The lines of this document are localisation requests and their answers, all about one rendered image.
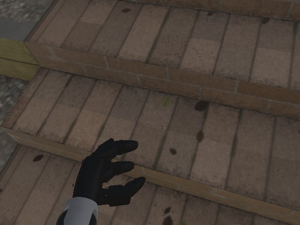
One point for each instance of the robot left forearm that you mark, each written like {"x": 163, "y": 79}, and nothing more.
{"x": 79, "y": 211}

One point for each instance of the robot left hand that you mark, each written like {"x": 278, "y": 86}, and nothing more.
{"x": 98, "y": 168}

